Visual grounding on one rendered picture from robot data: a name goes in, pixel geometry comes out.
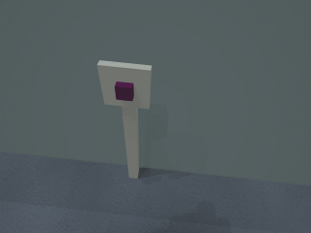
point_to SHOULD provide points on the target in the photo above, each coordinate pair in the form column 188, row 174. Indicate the panel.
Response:
column 140, row 75

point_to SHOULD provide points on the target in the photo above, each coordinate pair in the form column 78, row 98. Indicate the button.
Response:
column 124, row 91

